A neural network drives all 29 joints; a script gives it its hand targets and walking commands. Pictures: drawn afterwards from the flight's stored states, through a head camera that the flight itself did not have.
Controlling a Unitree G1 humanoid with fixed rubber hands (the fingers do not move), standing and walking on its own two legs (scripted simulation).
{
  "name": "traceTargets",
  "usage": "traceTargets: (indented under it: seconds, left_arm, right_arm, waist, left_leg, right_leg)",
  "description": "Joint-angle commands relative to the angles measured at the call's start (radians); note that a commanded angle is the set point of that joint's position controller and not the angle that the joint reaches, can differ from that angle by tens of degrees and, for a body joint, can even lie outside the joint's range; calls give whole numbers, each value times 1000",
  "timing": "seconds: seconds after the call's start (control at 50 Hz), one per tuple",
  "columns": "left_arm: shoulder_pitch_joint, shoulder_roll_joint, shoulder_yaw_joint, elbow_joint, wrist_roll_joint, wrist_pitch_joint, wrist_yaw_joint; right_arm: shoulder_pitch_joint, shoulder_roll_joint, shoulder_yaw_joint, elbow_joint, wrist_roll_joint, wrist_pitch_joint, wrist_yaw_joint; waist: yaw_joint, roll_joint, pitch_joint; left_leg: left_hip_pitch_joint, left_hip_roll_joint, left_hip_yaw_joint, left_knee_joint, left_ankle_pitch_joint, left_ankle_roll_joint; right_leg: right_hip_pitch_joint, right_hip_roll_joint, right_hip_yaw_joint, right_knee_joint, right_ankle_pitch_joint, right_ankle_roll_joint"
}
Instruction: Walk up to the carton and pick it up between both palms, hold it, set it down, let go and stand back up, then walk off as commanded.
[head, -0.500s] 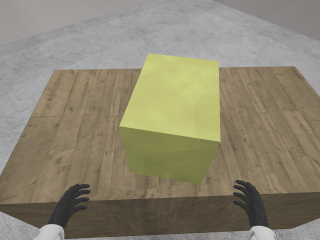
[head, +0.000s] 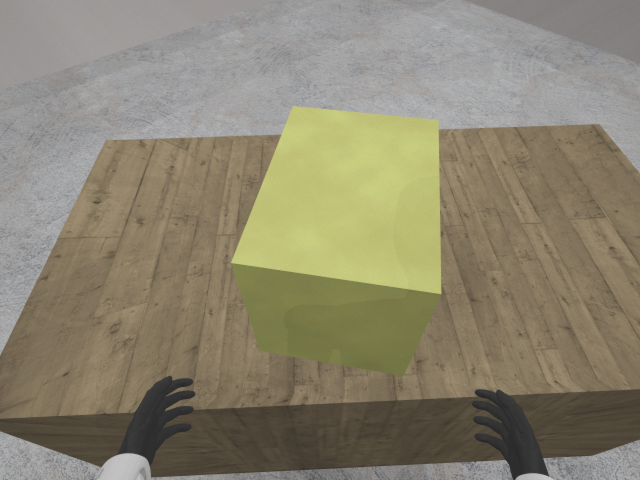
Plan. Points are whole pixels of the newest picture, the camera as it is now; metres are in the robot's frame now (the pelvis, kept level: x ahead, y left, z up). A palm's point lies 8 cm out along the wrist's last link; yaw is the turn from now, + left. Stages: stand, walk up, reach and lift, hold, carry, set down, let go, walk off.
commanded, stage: set down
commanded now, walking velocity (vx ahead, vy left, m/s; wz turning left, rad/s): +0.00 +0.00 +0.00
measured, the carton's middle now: (347, 238) +0.46 -0.03 -0.02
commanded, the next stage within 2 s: let go in 0.18 s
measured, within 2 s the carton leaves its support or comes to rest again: neither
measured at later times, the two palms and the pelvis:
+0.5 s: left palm (152, 461) +0.16 +0.23 -0.06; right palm (523, 462) +0.14 -0.22 -0.08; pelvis +0.00 +0.00 +0.00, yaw +0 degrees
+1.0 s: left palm (115, 442) +0.18 +0.27 -0.04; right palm out of the picture +0.10 -0.30 -0.10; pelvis +0.01 -0.01 +0.00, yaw +0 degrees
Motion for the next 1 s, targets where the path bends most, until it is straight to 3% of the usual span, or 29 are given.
traceTargets:
  seconds: [0.0, 0.04, 0.1, 0.12, 0.14, 0.16, 0.2, 0.22, 0.24, 0.28, 0.4, 0.42, 0.48, 0.52, 0.54, 0.6, 0.62, 0.66, 0.68, 0.7, 0.72, 0.76, 0.8, 0.82, 0.9, 0.92, 0.94, 0.96, 0.98]
  left_arm:
    - [26, 99, 62, -87, 125, 4, 17]
    - [-17, 74, 41, -32, 114, 24, 20]
    - [-7, 45, 51, -25, 155, 43, 26]
    - [-28, 63, 43, -32, 126, 53, 26]
    - [-39, 39, 41, 8, 152, 66, 38]
    - [-56, 64, 44, -68, 143, 55, 36]
    - [-84, 72, 53, -30, 151, 84, 37]
    - [-103, 27, 44, 0, 152, 95, 52]
    - [-84, 60, 43, -10, 155, 88, 54]
    - [-110, 51, 34, -13, 137, 103, 48]
    - [-90, 9, 38, -1, 187, 126, 60]
    - [-99, 23, 43, -58, 181, 117, 62]
    - [-71, -3, 24, -51, 182, 124, 72]
    - [-54, 7, 38, -56, 197, 120, 75]
    - [-61, -26, 32, -3, 183, 129, 72]
    - [-51, 18, 36, -63, 158, 111, 68]
    - [-65, 181, 115, -9, 215, 55, 103]
    - [-28, 169, 125, 19, 212, 27, 98]
    - [-13, 191, 120, 6, 231, 16, 103]
    - [-35, 194, 115, 11, 228, 14, 100]
    - [-27, 181, 118, 24, 230, 11, 97]
    - [-36, 199, 108, 10, 231, 3, 97]
    - [2, 200, 111, 28, 223, -10, 92]
    - [8, 175, 95, 47, 225, -10, 95]
    - [-9, 227, 93, 51, 217, -7, 100]
    - [-17, 201, 86, 59, 211, -2, 95]
    - [7, 240, 98, 61, 216, -11, 93]
    - [29, 249, 99, 75, 212, -17, 85]
    - [14, 273, 97, 89, 214, -13, 91]
  right_arm:
    - [-69, -113, -96, -124, -52, -74, 37]
    - [-90, -114, -100, -47, -66, -59, 45]
    - [-105, -134, -100, -37, -84, -44, 55]
    - [-114, -126, -115, -61, -93, -40, 50]
    - [-137, -125, -108, -25, -89, -29, 64]
    - [-135, -100, -95, -105, -89, -36, 55]
    - [-159, -114, -118, -109, -98, -29, 56]
    - [-175, -149, -125, -38, -102, -27, 73]
    - [-181, -122, -122, -76, -108, -25, 73]
    - [-188, -127, -104, -61, -101, -6, 72]
    - [-180, -144, -112, -1, -120, 19, 93]
    - [-166, -123, -113, -2, -115, 15, 86]
    - [-177, -159, -139, 51, -130, 7, 95]
    - [-178, -165, -122, 32, -123, 0, 100]
    - [-187, -166, -122, 60, -125, 4, 104]
    - [-173, -160, -134, 14, -120, -21, 96]
    - [-40, -345, -121, 140, -176, 70, 73]
    - [-143, -333, -127, 143, -171, 122, 57]
    - [-102, -314, -121, 140, -175, 142, 64]
    - [-139, -326, -124, 132, -160, 153, 59]
    - [-136, -323, -116, 129, -164, 156, 63]
    - [-89, -319, -102, 153, -162, 157, 59]
    - [-146, -321, -88, 166, -160, 171, 67]
    - [-154, -330, -92, 183, -157, 166, 71]
    - [-170, -336, -72, 205, -161, 178, 91]
    - [-174, -375, -79, 215, -163, 174, 78]
    - [-176, -376, -78, 226, -152, 178, 78]
    - [-169, -371, -76, 227, -159, 182, 76]
    - [-166, -360, -72, 229, -158, 184, 81]
  waist:
    - [62, 94, -125]
    - [34, 65, -95]
    - [64, 91, -74]
    - [43, 64, -62]
    - [49, 101, -48]
    - [52, 75, -58]
    - [36, 52, -50]
    - [46, 66, -49]
    - [58, 55, -37]
    - [36, 44, -53]
    - [54, 42, -41]
    - [31, 59, -21]
    - [27, 50, -46]
    - [51, 62, -78]
    - [43, 46, -51]
    - [29, 3, -86]
    - [34, 86, -149]
    - [52, -7, -174]
    - [39, 29, -104]
    - [21, -43, -86]
    - [39, -8, -115]
    - [18, -22, -118]
    - [54, 11, -151]
    - [39, -25, -113]
    - [31, -42, -169]
    - [39, 11, -142]
    - [38, -23, -130]
    - [44, 6, -142]
    - [14, 12, -70]
  left_leg:
    - [360, -26, 35, -98, 418, -70]
    - [354, -27, 27, -99, 361, -68]
    - [367, -21, 38, -105, 366, -76]
    - [344, -23, 31, -110, 322, -67]
    - [340, -18, 29, -123, 315, -77]
    - [312, -27, 42, -128, 279, -58]
    - [300, -31, 40, -128, 197, -51]
    - [319, -26, 41, -131, 193, -59]
    - [283, -34, 50, -134, 173, -48]
    - [312, -26, 51, -124, 184, -48]
    - [308, -19, 50, -137, 175, -59]
    - [303, -20, 41, -136, 179, -59]
    - [330, -15, 39, -125, 227, -70]
    - [342, -17, 35, -115, 277, -69]
    - [346, -17, 35, -115, 278, -73]
    - [332, -21, 38, -96, 292, -59]
    - [94, 70, -85, -28, 423, -8]
    - [44, 67, -53, -19, 285, 9]
    - [30, 66, -67, -43, 243, 11]
    - [5, 72, -65, -46, 210, 9]
    - [47, 53, -57, -28, 172, 17]
    - [17, 52, -50, -60, 104, 3]
    - [7, 53, -42, -60, 155, 12]
    - [8, 58, -62, -44, 197, 15]
    - [73, 78, -78, -40, 253, 20]
    - [25, 78, -71, -38, 233, 24]
    - [61, 71, -81, -61, 253, 12]
    - [43, 81, -70, -58, 239, 16]
    - [23, 81, -72, -51, 256, 17]
  right_leg:
    - [-148, 75, -34, -44, 212, -31]
    - [-175, 78, -42, -50, 156, -33]
    - [-188, 88, -58, -54, 141, -41]
    - [-182, 84, -54, -55, 116, -37]
    - [-191, 92, -65, -48, 83, -51]
    - [-169, 76, -45, -58, 101, -39]
    - [-176, 67, -56, -48, 62, -35]
    - [-215, 84, -67, -52, 40, -41]
    - [-207, 72, -63, -49, 20, -34]
    - [-214, 68, -48, -55, 42, -39]
    - [-200, 78, -66, -42, 39, -38]
    - [-192, 67, -53, -50, 65, -38]
    - [-205, 81, -75, -40, 86, -39]
    - [-182, 86, -71, -25, 113, -35]
    - [-209, 87, -70, -36, 118, -41]
    - [-193, 81, -62, -30, 165, -25]
    - [-64, -64, 78, 63, 251, -26]
    - [-29, -67, 56, 69, 183, -24]
    - [-69, -59, 53, 57, 145, -30]
    - [-68, -60, 48, 51, 152, -22]
    - [-90, -72, 73, 36, 135, -34]
    - [-62, -71, 80, 35, 126, -39]
    - [-25, -68, 61, 54, 135, -28]
    - [-59, -74, 70, 36, 176, -30]
    - [-58, -72, 52, 66, 187, -38]
    - [-43, -90, 67, 53, 182, -45]
    - [-74, -73, 63, 46, 169, -47]
    - [-37, -81, 69, 47, 182, -38]
    - [-75, -87, 80, 44, 203, -42]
